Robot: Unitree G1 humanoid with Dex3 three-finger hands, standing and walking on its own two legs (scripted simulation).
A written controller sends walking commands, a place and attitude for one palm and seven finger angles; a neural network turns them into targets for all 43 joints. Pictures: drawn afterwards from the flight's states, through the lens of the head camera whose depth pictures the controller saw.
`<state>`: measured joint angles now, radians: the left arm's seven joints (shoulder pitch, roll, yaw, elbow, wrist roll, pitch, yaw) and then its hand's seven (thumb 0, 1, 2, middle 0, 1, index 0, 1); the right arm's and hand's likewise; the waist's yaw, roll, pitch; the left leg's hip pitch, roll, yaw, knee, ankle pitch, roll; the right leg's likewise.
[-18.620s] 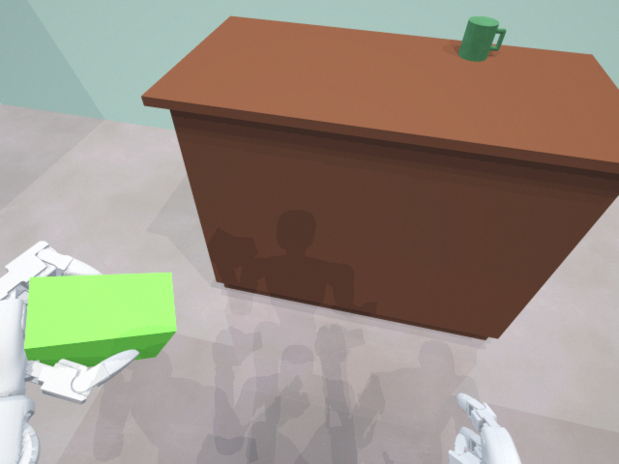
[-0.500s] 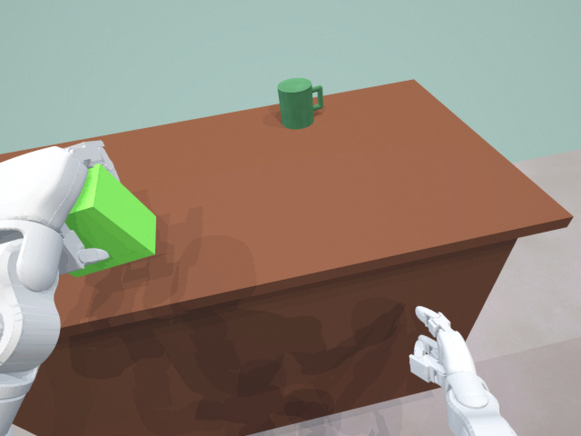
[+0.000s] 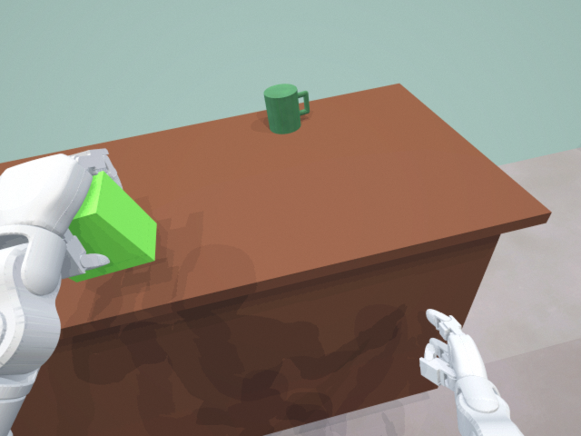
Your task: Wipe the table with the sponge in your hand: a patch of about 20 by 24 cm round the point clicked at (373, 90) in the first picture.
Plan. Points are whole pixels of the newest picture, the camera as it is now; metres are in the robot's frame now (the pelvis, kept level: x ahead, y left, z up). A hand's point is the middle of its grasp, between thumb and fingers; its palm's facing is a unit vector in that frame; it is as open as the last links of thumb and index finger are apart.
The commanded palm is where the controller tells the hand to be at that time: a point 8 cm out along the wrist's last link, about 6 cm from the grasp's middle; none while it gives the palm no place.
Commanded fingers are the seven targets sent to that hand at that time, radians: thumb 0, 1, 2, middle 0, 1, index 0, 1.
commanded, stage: move the sponge above the wiping area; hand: left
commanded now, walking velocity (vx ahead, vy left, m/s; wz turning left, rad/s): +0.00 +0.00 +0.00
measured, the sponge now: (98, 238) +0.25 +0.29 +0.20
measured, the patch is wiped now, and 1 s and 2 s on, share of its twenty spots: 0.00 0.00 0.00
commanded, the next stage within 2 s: none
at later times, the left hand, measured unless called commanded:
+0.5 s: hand (75, 221) +0.25 +0.31 +0.22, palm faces +0.20 -0.01 -0.98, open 10.1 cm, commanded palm +0.20 +0.29 +0.30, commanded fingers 0.00 0.10 1.30 -1.20 -1.60 -1.20 -1.60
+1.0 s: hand (95, 212) +0.29 +0.31 +0.21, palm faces +0.12 +0.00 -0.99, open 10.1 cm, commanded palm +0.23 +0.31 +0.28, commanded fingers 0.00 0.10 1.30 -1.20 -1.60 -1.20 -1.60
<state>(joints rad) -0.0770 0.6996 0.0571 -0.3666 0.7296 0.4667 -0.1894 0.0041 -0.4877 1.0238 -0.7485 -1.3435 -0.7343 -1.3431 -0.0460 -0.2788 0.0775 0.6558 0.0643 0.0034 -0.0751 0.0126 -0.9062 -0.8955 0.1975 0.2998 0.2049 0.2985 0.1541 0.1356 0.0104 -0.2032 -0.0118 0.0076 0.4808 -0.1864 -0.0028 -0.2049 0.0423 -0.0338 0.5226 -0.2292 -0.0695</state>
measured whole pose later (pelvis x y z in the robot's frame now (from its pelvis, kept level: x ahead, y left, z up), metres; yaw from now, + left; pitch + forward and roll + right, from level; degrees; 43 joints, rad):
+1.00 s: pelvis +0.01 +0.01 +0.00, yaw +1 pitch -3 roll +1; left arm -0.18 0.67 -0.01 -0.19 0.82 0.44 -0.24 0.00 -0.49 1.03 -0.75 -1.34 -0.73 -1.34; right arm -0.02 -0.27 0.08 0.67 0.06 -0.01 -0.07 0.01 -0.91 -0.90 0.20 0.30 0.21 0.30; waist 0.15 0.12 0.01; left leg -0.21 -0.03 0.00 0.44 -0.18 0.01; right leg -0.20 0.03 -0.04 0.48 -0.23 -0.05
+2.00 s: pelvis +0.02 +0.01 +0.01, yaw +1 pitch -3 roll +0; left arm -0.17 0.69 0.06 -0.08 0.81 0.29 -0.17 0.01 -0.49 1.03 -0.75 -1.34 -0.74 -1.34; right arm 0.04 -0.28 0.05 0.68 0.06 -0.02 -0.08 0.01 -0.91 -0.90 0.20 0.30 0.20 0.30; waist 0.14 0.12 0.02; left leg -0.19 -0.03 -0.01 0.44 -0.19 0.01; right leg -0.18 0.03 -0.04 0.45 -0.23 -0.05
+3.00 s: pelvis +0.03 +0.01 +0.00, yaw +1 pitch -2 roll +1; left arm -0.16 0.73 0.07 -0.11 0.82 0.40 -0.28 0.01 -0.49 1.03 -0.76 -1.33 -0.74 -1.33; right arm 0.02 -0.29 0.07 0.65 0.07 0.00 -0.08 0.01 -0.91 -0.90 0.20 0.30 0.21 0.30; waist 0.12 0.13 0.00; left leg -0.22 -0.03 -0.01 0.45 -0.20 0.01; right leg -0.20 0.03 -0.04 0.47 -0.23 -0.06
